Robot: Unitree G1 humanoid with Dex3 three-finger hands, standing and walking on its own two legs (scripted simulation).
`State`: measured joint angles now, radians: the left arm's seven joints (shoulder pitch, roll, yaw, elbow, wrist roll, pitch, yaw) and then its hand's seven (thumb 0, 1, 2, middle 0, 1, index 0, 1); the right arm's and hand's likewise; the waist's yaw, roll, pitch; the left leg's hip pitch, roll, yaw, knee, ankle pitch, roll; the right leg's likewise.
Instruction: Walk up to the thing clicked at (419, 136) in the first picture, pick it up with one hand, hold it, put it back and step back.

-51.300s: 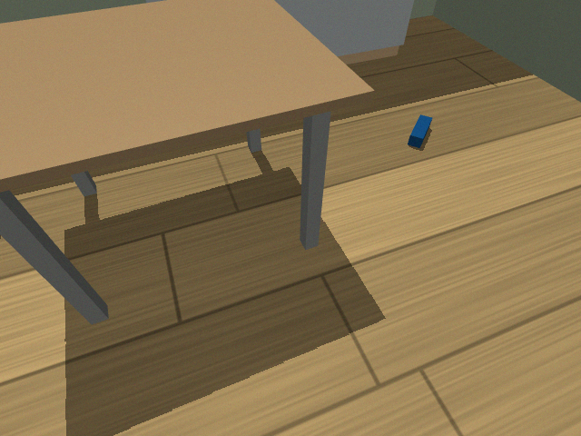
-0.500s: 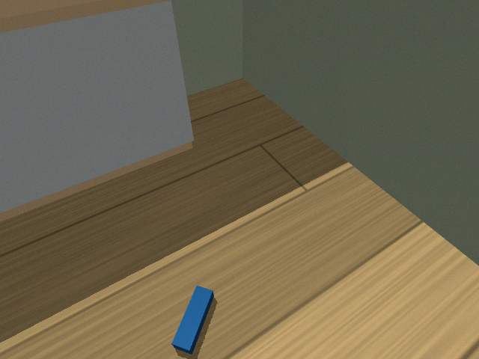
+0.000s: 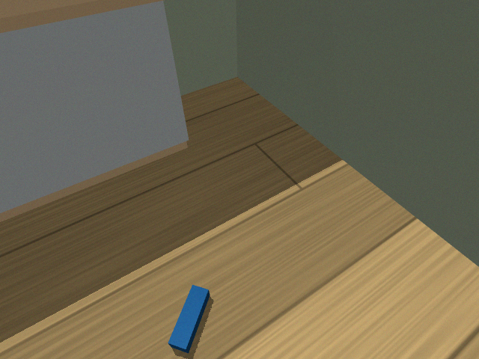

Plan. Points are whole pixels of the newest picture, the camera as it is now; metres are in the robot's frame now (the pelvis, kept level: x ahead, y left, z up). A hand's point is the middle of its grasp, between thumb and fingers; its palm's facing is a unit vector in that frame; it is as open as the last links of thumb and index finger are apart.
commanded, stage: stand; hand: left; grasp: from above
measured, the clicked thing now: (190, 317) +0.41 +0.23 -0.75
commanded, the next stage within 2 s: step back in 1.34 s
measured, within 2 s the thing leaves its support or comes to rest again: neither
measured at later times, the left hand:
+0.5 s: hand out of the picture +0.08 +0.24 -0.16, palm faces -0.01 -0.94 -0.34, open 7.3 cm
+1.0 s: hand out of the picture +0.10 +0.24 -0.15, palm faces -0.02 -0.94 -0.34, open 7.3 cm
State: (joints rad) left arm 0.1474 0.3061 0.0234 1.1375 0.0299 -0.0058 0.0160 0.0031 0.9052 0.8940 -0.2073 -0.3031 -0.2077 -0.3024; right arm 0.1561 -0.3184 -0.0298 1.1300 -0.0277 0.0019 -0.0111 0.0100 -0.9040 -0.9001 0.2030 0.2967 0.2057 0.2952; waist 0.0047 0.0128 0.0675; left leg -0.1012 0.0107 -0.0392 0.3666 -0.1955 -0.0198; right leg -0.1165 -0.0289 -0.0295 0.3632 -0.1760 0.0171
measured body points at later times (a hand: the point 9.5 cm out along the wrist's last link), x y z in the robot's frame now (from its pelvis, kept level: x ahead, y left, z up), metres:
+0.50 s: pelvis +0.01 +0.00 +0.00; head +0.02 -0.01 +0.45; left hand +0.08 +0.29 -0.13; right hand +0.08 -0.30 -0.14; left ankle +0.01 +0.13 -0.75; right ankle +0.02 -0.13 -0.75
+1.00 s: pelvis +0.02 +0.00 +0.00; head +0.02 -0.01 +0.45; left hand +0.10 +0.29 -0.13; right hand +0.09 -0.30 -0.14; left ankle +0.01 +0.13 -0.75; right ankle +0.02 -0.13 -0.75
